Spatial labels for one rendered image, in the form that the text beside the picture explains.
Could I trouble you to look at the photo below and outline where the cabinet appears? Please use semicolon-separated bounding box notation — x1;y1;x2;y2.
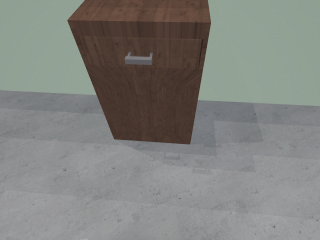
67;0;211;145

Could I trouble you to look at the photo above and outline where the drawer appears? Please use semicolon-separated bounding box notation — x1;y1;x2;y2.
79;36;202;69

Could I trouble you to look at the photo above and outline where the handle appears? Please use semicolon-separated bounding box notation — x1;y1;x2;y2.
124;52;153;65

